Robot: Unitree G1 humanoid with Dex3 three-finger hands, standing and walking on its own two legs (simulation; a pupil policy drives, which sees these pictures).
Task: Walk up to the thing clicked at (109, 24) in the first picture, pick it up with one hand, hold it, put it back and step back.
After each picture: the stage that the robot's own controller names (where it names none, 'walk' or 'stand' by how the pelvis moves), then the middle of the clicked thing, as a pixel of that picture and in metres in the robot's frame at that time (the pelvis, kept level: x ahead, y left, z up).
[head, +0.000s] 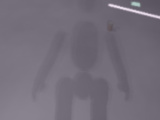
stand; (110, 26) +1.72 -0.43 -0.72
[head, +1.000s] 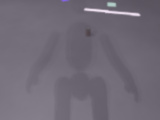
walk; (87, 31) +1.63 -0.04 -0.70
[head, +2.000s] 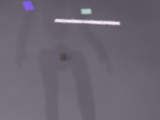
walk; (62, 55) +1.09 +0.20 -0.71
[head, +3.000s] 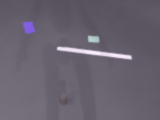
walk; (62, 99) +0.65 +0.13 -0.70
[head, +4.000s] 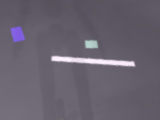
stand; out of the picture +0.39 +0.10 -0.69
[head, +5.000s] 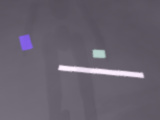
stand; out of the picture +0.33 +0.08 -0.71
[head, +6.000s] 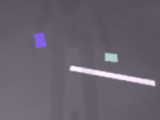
stand; out of the picture +0.33 +0.01 -0.72
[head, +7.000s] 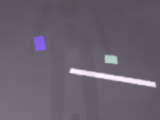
stand; out of the picture +0.32 +0.01 -0.72
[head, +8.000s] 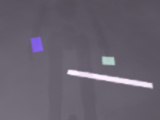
stand; out of the picture +0.32 +0.01 -0.72
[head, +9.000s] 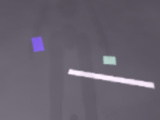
stand; out of the picture +0.31 +0.01 -0.72
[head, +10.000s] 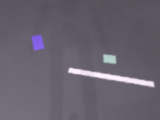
go down; out of the picture +0.31 +0.01 -0.72
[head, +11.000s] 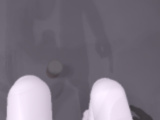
go down; (54, 69) +0.40 +0.08 -0.30
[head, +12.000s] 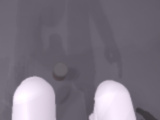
approach; (59, 72) +0.40 +0.08 -0.29
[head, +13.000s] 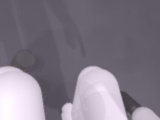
close in; (22, 62) +0.39 +0.11 -0.21
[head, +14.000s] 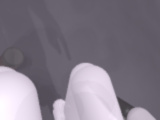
close; (9, 61) +0.41 +0.12 -0.22
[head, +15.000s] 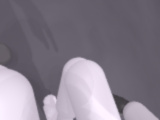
close; out of the picture +0.41 +0.12 -0.21
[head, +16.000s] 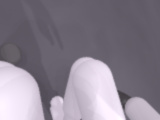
lift; (4, 57) +0.40 +0.11 -0.20
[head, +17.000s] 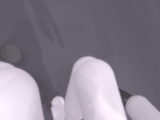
lift; (5, 58) +0.40 +0.11 -0.20
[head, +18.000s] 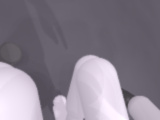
lift; (5, 57) +0.39 +0.11 -0.19
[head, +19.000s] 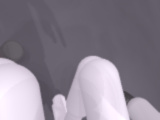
lift; (7, 55) +0.41 +0.11 -0.20
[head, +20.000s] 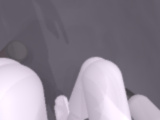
lift; (11, 55) +0.40 +0.11 -0.20
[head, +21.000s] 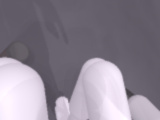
lift; (13, 56) +0.40 +0.11 -0.19
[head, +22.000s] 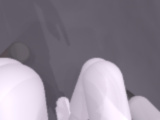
lift; (13, 56) +0.40 +0.11 -0.19
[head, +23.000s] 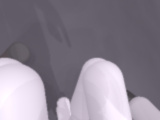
lift; (13, 56) +0.40 +0.11 -0.19
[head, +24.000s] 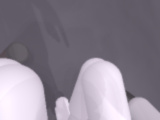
lift; (12, 56) +0.40 +0.11 -0.19
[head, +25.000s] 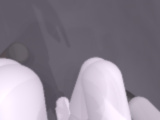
lift; (12, 57) +0.40 +0.11 -0.19
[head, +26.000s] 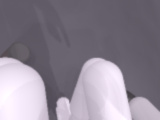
lift; (14, 56) +0.40 +0.11 -0.19
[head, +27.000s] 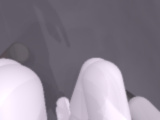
lift; (13, 57) +0.40 +0.11 -0.19
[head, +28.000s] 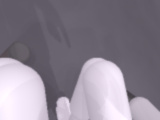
lift; (14, 56) +0.40 +0.11 -0.19
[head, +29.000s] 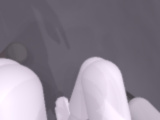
lift; (11, 57) +0.40 +0.11 -0.19
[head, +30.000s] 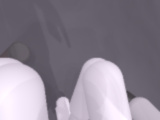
lift; (13, 56) +0.40 +0.11 -0.19
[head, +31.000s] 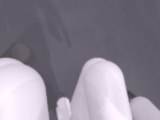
lift; (14, 56) +0.40 +0.11 -0.19
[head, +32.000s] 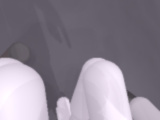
lift; (14, 57) +0.40 +0.11 -0.19
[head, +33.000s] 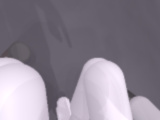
lift; (14, 56) +0.40 +0.11 -0.19
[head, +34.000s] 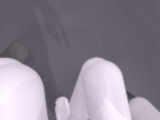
lift; (13, 56) +0.40 +0.11 -0.19
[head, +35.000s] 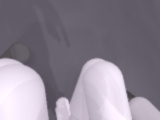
lift; (14, 57) +0.40 +0.11 -0.19
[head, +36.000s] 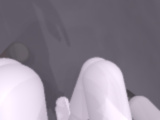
lift; (13, 56) +0.40 +0.11 -0.19
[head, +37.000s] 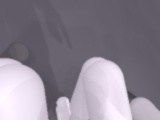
lift; (13, 56) +0.40 +0.11 -0.19
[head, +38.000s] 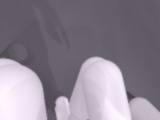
lift; (12, 56) +0.40 +0.11 -0.19
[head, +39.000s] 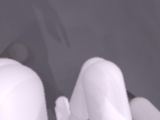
lift; (12, 56) +0.40 +0.11 -0.19
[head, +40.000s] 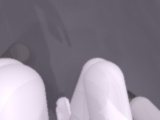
lift; (14, 57) +0.40 +0.11 -0.19
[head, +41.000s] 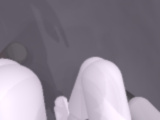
lift; (11, 56) +0.40 +0.11 -0.19
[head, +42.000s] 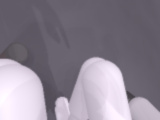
lift; (12, 57) +0.40 +0.11 -0.19
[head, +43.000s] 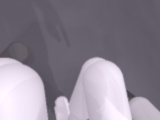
lift; (12, 56) +0.40 +0.11 -0.19
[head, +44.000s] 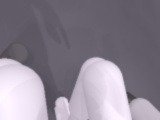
lift; (12, 57) +0.40 +0.11 -0.19
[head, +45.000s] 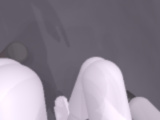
lift; (11, 56) +0.40 +0.11 -0.19
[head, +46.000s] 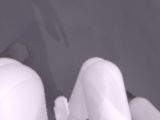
lift; (12, 56) +0.40 +0.11 -0.19
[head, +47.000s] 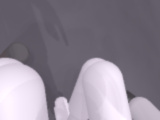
lift; (12, 56) +0.40 +0.11 -0.19
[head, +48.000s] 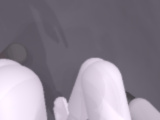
lift; (11, 57) +0.40 +0.11 -0.19
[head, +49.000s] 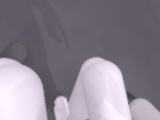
lift; (12, 56) +0.40 +0.11 -0.19
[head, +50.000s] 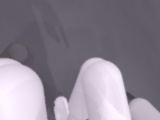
lift; (12, 56) +0.40 +0.11 -0.19
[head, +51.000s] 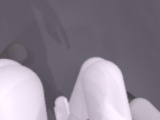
lift; (12, 57) +0.40 +0.11 -0.19
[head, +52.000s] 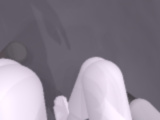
lift; (11, 56) +0.40 +0.11 -0.19
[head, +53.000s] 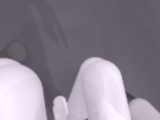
lift; (10, 56) +0.40 +0.11 -0.19
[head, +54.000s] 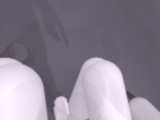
lift; (12, 56) +0.40 +0.11 -0.19
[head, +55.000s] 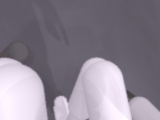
lift; (12, 56) +0.40 +0.11 -0.19
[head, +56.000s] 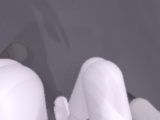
lift; (12, 56) +0.40 +0.11 -0.19
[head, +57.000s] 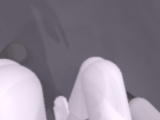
lift; (11, 56) +0.40 +0.11 -0.19
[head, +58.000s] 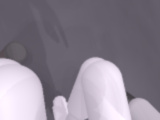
lift; (10, 56) +0.40 +0.11 -0.19
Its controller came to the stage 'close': yes
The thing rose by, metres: 0.00
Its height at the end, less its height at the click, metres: +0.00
